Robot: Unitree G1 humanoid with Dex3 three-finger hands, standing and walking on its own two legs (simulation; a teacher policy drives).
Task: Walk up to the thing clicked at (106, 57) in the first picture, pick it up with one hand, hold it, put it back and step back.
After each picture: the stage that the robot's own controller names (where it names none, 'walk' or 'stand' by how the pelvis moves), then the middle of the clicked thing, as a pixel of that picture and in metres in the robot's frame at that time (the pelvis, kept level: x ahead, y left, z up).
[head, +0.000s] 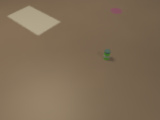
stand; (106, 54) +1.24 -0.25 -0.72
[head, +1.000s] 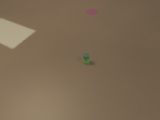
walk; (86, 59) +1.16 +0.06 -0.70
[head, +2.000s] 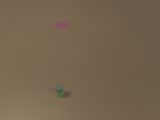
walk; (59, 90) +0.74 +0.25 -0.71
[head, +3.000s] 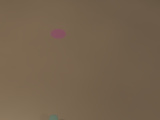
stand; out of the picture +0.45 +0.19 -0.70
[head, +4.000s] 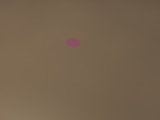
stand; out of the picture +0.44 +0.19 -0.72
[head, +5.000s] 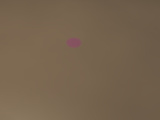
stand; out of the picture +0.42 +0.19 -0.73
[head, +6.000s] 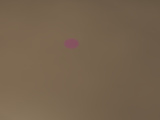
stand; out of the picture +0.41 +0.21 -0.73
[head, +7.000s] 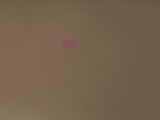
stand; out of the picture +0.40 +0.21 -0.73
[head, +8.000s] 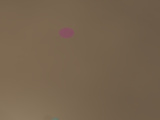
go down; out of the picture +0.41 +0.21 -0.72
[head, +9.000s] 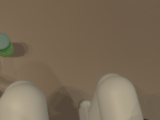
go down; (3, 45) +0.49 +0.25 -0.29
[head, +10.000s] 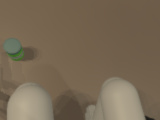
approach; (14, 50) +0.48 +0.25 -0.30
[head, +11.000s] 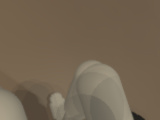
close in; out of the picture +0.47 +0.30 -0.23
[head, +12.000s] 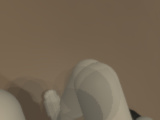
close; out of the picture +0.45 +0.30 -0.23
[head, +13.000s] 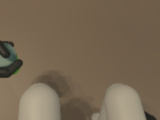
lift; (7, 61) +0.38 +0.27 -0.08
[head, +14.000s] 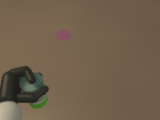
hold; (35, 91) +0.32 +0.17 +0.04
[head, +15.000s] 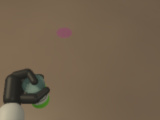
hold; (37, 92) +0.33 +0.17 +0.00
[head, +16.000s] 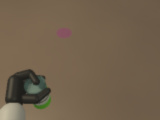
hold; (38, 93) +0.33 +0.17 -0.01
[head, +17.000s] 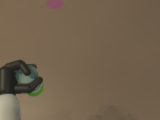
crouch; (31, 81) +0.37 +0.18 -0.06
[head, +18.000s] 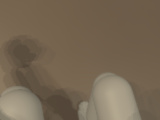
lower; out of the picture +0.50 +0.27 -0.12
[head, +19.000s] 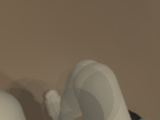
lower; out of the picture +0.44 +0.31 -0.24
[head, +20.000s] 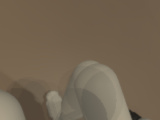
lower; out of the picture +0.44 +0.31 -0.23
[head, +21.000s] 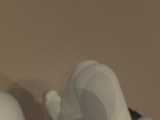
lower; out of the picture +0.44 +0.31 -0.23
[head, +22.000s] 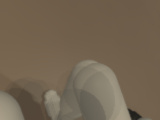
lower; out of the picture +0.44 +0.31 -0.23
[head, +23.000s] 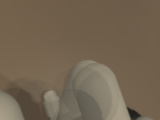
open; out of the picture +0.44 +0.31 -0.24
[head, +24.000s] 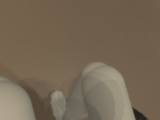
stand; out of the picture +0.44 +0.30 -0.24
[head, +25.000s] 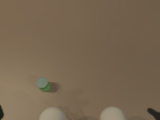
walk; (43, 84) +0.45 +0.22 -0.50
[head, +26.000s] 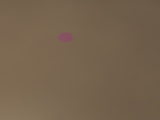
stand; out of the picture +0.40 +0.20 -0.67
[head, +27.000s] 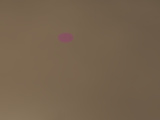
stand; out of the picture +0.40 +0.21 -0.67
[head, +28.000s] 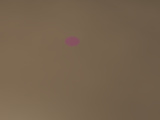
stand; out of the picture +0.41 +0.19 -0.70
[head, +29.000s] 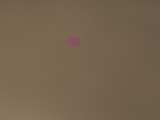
stand; out of the picture +0.41 +0.21 -0.72
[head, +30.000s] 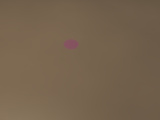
stand; out of the picture +0.39 +0.22 -0.73
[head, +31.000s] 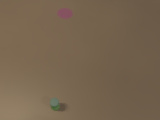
walk; (54, 104) +0.48 +0.16 -0.71
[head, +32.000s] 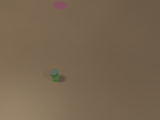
walk; (54, 75) +0.76 +0.25 -0.70
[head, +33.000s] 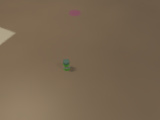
stand; (66, 65) +1.06 +0.20 -0.70
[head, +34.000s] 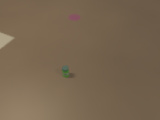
stand; (65, 71) +1.01 +0.19 -0.72
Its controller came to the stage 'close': yes
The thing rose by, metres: 0.70
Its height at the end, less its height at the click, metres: +0.00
